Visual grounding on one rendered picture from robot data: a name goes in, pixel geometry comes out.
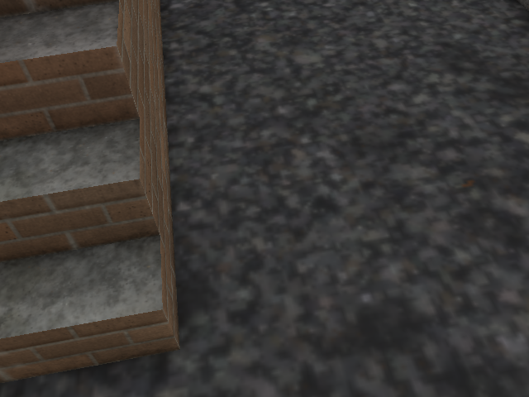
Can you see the stairs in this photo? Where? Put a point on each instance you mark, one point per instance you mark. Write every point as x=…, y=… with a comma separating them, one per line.
x=87, y=267

